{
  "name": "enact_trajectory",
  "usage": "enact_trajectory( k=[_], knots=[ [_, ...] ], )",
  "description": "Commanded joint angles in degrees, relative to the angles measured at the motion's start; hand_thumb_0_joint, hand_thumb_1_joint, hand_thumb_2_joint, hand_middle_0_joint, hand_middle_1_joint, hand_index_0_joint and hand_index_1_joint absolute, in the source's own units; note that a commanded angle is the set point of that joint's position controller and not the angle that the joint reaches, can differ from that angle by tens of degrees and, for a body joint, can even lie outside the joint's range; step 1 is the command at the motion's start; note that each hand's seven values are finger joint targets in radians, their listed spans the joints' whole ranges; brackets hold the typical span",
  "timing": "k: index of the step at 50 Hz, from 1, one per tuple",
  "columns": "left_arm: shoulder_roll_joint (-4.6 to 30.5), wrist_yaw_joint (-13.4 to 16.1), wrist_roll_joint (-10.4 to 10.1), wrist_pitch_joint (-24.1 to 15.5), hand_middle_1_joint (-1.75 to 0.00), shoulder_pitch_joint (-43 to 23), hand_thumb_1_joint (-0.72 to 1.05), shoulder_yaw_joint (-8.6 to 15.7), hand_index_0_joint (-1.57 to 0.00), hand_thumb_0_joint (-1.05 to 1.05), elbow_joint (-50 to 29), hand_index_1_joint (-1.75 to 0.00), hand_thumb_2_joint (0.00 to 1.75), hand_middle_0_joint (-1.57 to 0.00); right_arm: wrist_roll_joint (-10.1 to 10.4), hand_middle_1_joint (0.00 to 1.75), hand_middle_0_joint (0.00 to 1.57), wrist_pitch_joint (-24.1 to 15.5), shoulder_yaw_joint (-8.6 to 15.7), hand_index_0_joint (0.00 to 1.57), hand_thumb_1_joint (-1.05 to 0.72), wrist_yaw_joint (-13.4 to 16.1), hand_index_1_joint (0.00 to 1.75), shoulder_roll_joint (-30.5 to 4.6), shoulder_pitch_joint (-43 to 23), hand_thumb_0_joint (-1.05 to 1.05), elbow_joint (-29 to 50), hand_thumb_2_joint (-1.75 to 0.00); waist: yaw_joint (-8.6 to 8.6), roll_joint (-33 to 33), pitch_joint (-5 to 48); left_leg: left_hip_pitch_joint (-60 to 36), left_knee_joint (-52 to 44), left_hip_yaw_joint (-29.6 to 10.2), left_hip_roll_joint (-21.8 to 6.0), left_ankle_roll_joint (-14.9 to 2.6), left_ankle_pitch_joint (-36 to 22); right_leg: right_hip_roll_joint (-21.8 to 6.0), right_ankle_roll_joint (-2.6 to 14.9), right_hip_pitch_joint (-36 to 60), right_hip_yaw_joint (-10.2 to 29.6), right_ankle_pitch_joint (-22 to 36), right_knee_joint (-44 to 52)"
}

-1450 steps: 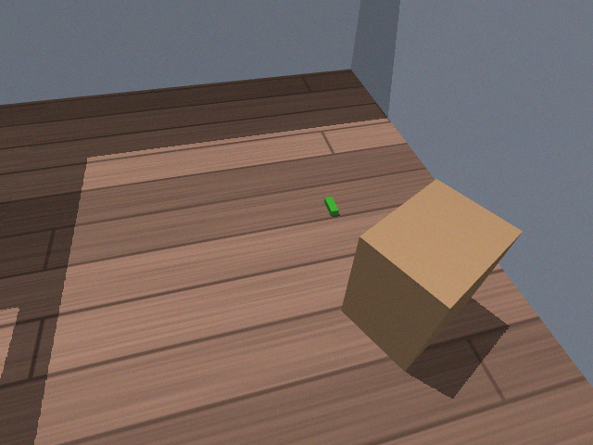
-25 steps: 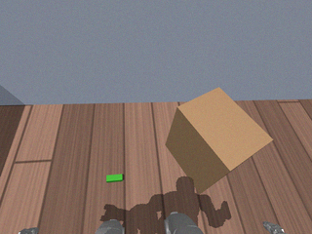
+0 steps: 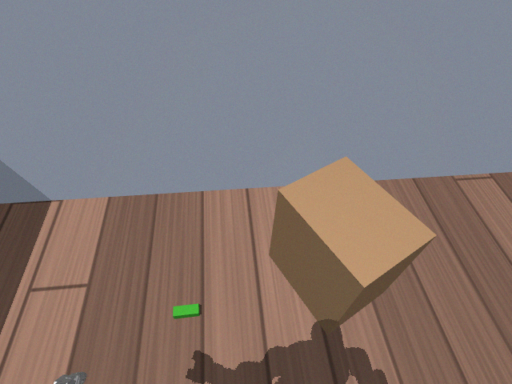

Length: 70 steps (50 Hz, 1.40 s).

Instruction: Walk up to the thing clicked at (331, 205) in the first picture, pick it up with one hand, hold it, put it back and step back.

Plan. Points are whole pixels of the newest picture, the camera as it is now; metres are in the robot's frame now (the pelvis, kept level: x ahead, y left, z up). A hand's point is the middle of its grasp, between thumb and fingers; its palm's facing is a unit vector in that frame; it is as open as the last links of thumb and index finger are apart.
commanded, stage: walk up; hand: left
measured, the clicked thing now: (186, 311) +0.46 +0.25 -0.74
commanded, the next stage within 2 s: stand in 1.04 s
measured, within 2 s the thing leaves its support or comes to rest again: neither
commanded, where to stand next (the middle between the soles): +0.07 +0.00 m, yaw +1 degrees
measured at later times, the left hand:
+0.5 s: hand out of the picture +0.08 +0.26 -0.13, palm faces +0.03 -0.94 -0.35, open 7.4 cm
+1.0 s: hand out of the picture +0.08 +0.26 -0.13, palm faces +0.03 -0.94 -0.34, open 7.4 cm
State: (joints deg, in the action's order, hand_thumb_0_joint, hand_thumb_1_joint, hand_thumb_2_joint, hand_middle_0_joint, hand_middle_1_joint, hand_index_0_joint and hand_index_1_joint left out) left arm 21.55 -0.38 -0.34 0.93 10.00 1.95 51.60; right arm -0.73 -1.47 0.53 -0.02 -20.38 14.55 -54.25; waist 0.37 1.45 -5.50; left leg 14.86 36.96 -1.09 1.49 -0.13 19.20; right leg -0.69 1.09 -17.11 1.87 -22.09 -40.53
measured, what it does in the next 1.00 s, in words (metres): stands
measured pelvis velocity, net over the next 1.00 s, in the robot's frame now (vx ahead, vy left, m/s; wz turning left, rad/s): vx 0.01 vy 0.01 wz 0.02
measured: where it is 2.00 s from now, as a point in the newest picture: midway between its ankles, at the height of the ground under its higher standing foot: outside the picture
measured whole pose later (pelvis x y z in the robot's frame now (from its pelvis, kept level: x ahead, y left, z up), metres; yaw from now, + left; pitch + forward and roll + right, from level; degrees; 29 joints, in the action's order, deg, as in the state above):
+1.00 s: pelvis +0.01 +0.01 +0.03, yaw +1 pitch -3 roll +0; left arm 19.8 -0.3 0.2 -0.5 5.2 0.6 66.1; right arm -0.1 -0.5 0.3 -0.5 -19.8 6.9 -65.0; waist 0.4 -0.4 -2.6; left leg 6.3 19.5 -2.7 0.7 0.1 10.6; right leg -0.6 -0.6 -6.3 0.2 -10.1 -19.0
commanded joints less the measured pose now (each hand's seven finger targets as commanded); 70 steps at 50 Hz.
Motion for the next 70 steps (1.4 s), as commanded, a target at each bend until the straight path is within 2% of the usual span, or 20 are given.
enact_trajectory(
  k=[1, 2, 3, 4, 5, 6, 7, 12, 17, 20, 28, 43, 47, 51, 52, 58, 64, 66, 70],
  knots=[
    [12.36, 0.49, 0.6, -3.07, -0.3, -0.21, 0.9, 3.14, -0.2, 0.0, -1.74, -0.3, 0.9, -0.2, 0.41, 0.3, 0.2, -1.59, 3.13, 0.2, -0.9, 0.42, 0.3, -13.98, -6.4, 0.0, 4.88, -0.9, 2.34, -4.28, 5.85, 2.33, -9.59, -8.96, -8.96, -5.48, -13.45, -3.45, 2.45, 8.35, 5.84, 8.96, 12.13],
    [13.09, 0.51, 0.6, -3.43, -0.3, -0.43, 0.9, 3.08, -0.2, 0.0, -1.49, -0.3, 0.9, -0.2, 0.61, 0.3, 0.2, -1.49, 2.92, 0.2, -0.9, 0.51, 0.3, -12.91, -6.14, 0.0, 4.82, -0.9, 1.6, -4.42, 6.32, 1.35, -7.86, -6.36, -5.99, -3.31, -13.43, -5.87, 3.91, 8.39, 8.09, 15.21, 13.48],
    [13.74, 0.51, 0.5, -3.44, -0.3, -2.49, 0.9, 3.07, -0.2, 0.0, -1.12, -0.3, 0.9, -0.2, 0.63, 0.3, 0.2, -1.23, 2.78, 0.2, -0.9, 0.5, 0.3, -12.32, -4.2, 0.0, 3.47, -0.9, 0.29, -3.68, 5.11, 1.58, -8.35, -5.76, -4.55, -2.31, -8.77, -7.41, 4.62, 6.27, 9.77, 13.28, 14.19],
    [13.78, 0.45, 0.46, -3.31, -0.3, -3.96, 0.9, 2.79, -0.2, 0.0, -1.06, -0.3, 0.9, -0.2, 0.54, 0.3, 0.2, -1.06, 2.77, 0.2, -0.9, 0.43, 0.3, -12.29, -3.44, 0.0, 2.37, -0.9, -0.29, -3.79, 4.34, -0.41, -10.06, -5.94, -4.58, -2.2, -4.47, -8.17, 5.0, 3.66, 10.11, 9.28, 14.93],
    [13.06, 0.39, 0.37, -3.09, -0.3, -5.2, 0.9, 2.45, -0.2, 0.0, -0.81, -0.3, 0.9, -0.2, 0.28, 0.3, 0.2, -0.94, 2.77, 0.2, -0.9, 0.33, 0.3, -12.48, -3.9, 0.0, 1.68, -0.9, -0.56, -4.22, 3.6, -1.75, -12.43, -7.16, -5.29, -2.59, -2.58, -7.37, 4.21, 1.84, 9.21, 6.49, 15.77],
    [12.18, 0.37, 0.37, -3.08, -0.3, -4.58, 0.9, 2.12, -0.2, 0.0, -0.08, -0.3, 0.9, -0.2, 0.39, 0.3, 0.2, -1.0, 2.93, 0.2, -0.9, 0.17, 0.3, -13.16, -5.7, 0.0, 1.84, -0.9, 0.13, -4.69, 3.91, -2.63, -13.05, -8.08, -6.28, -3.07, -3.53, -5.93, 3.55, 2.23, 7.34, 5.46, 16.19],
    [11.8, 0.4, 0.45, -3.27, -0.3, -4.56, 0.9, 1.84, -0.2, 0.0, 0.56, -0.3, 0.9, -0.2, 0.5, 0.3, 0.2, -1.08, 2.82, 0.2, -0.9, 0.07, 0.3, -12.93, -6.71, 0.0, 1.84, -0.9, 0.41, -3.54, 4.48, -2.43, -12.96, -8.45, -6.94, -3.39, -5.67, -5.06, 2.98, 3.6, 6.21, 6.99, 16.74],
    [12.0, 0.43, 0.53, -3.8, -0.3, -6.68, 0.9, 1.61, -0.2, 0.0, 3.12, -0.3, 0.9, -0.2, 0.83, 0.3, 0.2, -1.15, 2.22, 0.2, -0.9, 0.04, 0.3, -12.09, -6.92, 0.0, -0.02, -0.9, -0.41, 0.49, 6.17, -4.56, -13.66, -6.22, -6.38, -2.51, -12.15, -6.4, 2.28, 7.59, 6.52, 16.14, 18.94],
    [11.23, 0.45, 0.48, -3.52, -0.3, -7.91, 0.9, 1.27, -0.2, 0.0, 5.35, -0.3, 0.9, -0.2, 0.54, 0.3, 0.2, -0.87, 2.28, 0.2, -0.9, -0.03, 0.3, -12.47, -9.29, 0.0, -1.78, -0.9, -0.19, -0.35, 4.92, -5.36, -16.98, -6.73, -7.11, -2.29, -10.75, -5.88, 1.38, 7.39, 5.3, 12.61, 22.02],
    [11.06, 0.42, 0.49, -3.56, -0.3, -7.58, 0.9, 1.13, -0.2, 0.0, 6.73, -0.3, 0.9, -0.2, 0.51, 0.3, 0.2, -0.93, 2.15, 0.2, -0.9, -0.05, 0.3, -12.37, -9.94, 0.0, -2.71, -0.9, 0.11, -1.02, 6.29, -6.7, -17.71, -6.56, -7.34, -2.14, -12.83, -5.85, 1.2, 9.14, 4.88, 14.18, 22.53],
    [10.84, 0.44, 0.56, -3.26, -0.3, -7.94, 0.9, 1.1, -0.2, 0.0, 8.85, -0.3, 0.9, -0.2, 0.38, 0.3, 0.2, -0.94, 2.24, 0.2, -0.9, 0.13, 0.3, -12.51, -11.05, 0.0, -4.93, -0.9, 0.25, -2.35, 6.98, -6.5, -20.16, -6.67, -7.89, -1.83, -13.65, -5.79, 0.54, 11.95, 3.42, 16.3, 23.24],
    [10.41, 0.6, 0.62, -2.88, -0.3, -7.87, 0.9, 1.01, -0.2, 0.0, 10.94, -0.3, 0.9, -0.2, 0.37, 0.3, 0.2, -0.76, 2.12, 0.2, -0.9, 0.34, 0.3, -11.78, -10.59, 0.0, -6.97, -0.9, 0.21, -2.41, 5.91, -6.23, -21.79, -6.84, -7.85, -1.62, -13.36, -5.77, 0.09, 12.53, 2.91, 15.46, 24.08],
    [10.57, 0.62, 0.85, -2.95, -0.3, -8.39, 0.9, 1.13, -0.2, 0.0, 11.06, -0.3, 0.9, -0.2, 0.38, 0.3, 0.2, -0.71, 2.19, 0.2, -0.9, 0.38, 0.3, -11.85, -10.2, 0.0, -7.19, -0.9, -0.11, -1.56, 7.3, -6.62, -21.38, -6.43, -7.7, -1.68, -14.85, -6.08, -0.03, 13.77, 2.92, 17.7, 24.09],
    [10.43, 0.78, 0.82, -2.92, -0.3, -8.39, 0.9, 1.14, -0.2, 0.0, 11.33, -0.3, 0.9, -0.2, 0.37, 0.3, 0.2, -0.53, 2.25, 0.2, -0.9, 0.4, 0.3, -11.48, -10.4, 0.0, -7.14, -0.9, -0.29, -0.89, 6.46, -7.55, -20.77, -6.08, -7.52, -1.52, -16.02, -5.95, -0.03, 12.26, 2.81, 17.89, 24.44],
    [10.41, 0.87, 0.91, -3.0, -0.3, -7.83, 0.9, 0.7, -0.2, 0.0, 11.22, -0.3, 0.9, -0.2, 0.31, 0.3, 0.2, -0.55, 1.93, 0.2, -0.9, 0.56, 0.3, -12.12, -10.75, 0.0, -7.11, -0.9, -0.26, -1.26, 5.46, -7.18, -20.92, -6.73, -8.23, -1.3, -18.23, -6.63, -0.18, 12.01, 3.35, 20.08, 24.36],
    [10.74, 0.86, 0.7, -2.99, -0.3, -7.58, 0.9, 0.65, -0.2, 0.0, 11.06, -0.3, 0.9, -0.2, 0.44, 0.3, 0.2, -0.7, 1.73, 0.2, -0.9, 0.61, 0.3, -11.98, -10.52, 0.0, -7.22, -0.9, -0.42, -1.5, 7.86, -8.52, -20.55, -6.36, -8.56, -0.98, -21.24, -6.73, -0.12, 14.0, 3.14, 22.51, 23.76],
    [10.82, 0.77, 0.79, -2.87, -0.3, -7.36, 0.9, 0.42, -0.2, 0.0, 10.95, -0.3, 0.9, -0.2, 0.44, 0.3, 0.2, -0.49, 1.44, 0.2, -0.9, 0.58, 0.3, -12.04, -11.27, 0.0, -7.38, -0.9, -0.34, -1.55, 7.16, -8.03, -21.19, -5.99, -8.33, -0.9, -17.99, -6.78, -0.11, 13.15, 3.41, 20.57, 24.67],
    [10.88, 0.75, 0.64, -2.86, -0.3, -7.13, 0.9, 0.34, -0.2, 0.0, 11.05, -0.3, 0.9, -0.2, 0.49, 0.3, 0.2, -0.44, 1.27, 0.2, -0.9, 0.44, 0.3, -11.88, -10.73, 0.0, -7.7, -0.9, -0.27, -1.37, 6.14, -7.43, -22.05, -6.36, -8.18, -0.79, -15.81, -6.52, -0.14, 12.53, 3.34, 17.78, 25.05],
    [10.7, 0.68, 0.88, -2.78, -0.3, -6.89, 0.9, 0.23, -0.2, 0.0, 10.97, -0.3, 0.9, -0.2, 0.34, 0.3, 0.2, -0.47, 1.33, 0.2, -0.9, 0.41, 0.3, -12.31, -11.29, 0.0, -7.6, -0.9, -0.2, -1.76, 5.68, -7.21, -22.31, -6.5, -8.42, -0.96, -13.97, -6.45, -0.1, 11.81, 3.41, 16.04, 25.36]
  ],
)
